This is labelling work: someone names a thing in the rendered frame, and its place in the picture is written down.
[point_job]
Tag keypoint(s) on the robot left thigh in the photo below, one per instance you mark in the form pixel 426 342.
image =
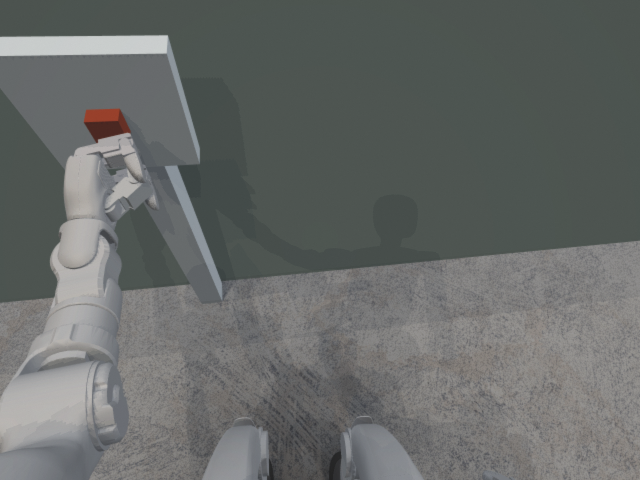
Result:
pixel 241 454

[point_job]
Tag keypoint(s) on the robot left forearm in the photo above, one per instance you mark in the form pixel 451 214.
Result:
pixel 84 317

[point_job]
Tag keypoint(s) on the robot left hand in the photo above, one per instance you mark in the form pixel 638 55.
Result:
pixel 88 184

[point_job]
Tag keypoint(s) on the panel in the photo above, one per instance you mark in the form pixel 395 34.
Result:
pixel 53 80

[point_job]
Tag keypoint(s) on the left robot upper arm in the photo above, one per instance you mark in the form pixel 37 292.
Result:
pixel 56 424

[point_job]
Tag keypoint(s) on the right robot shin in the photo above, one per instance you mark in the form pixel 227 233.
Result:
pixel 358 420

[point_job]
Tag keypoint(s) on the button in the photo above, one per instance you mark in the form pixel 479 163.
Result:
pixel 103 123

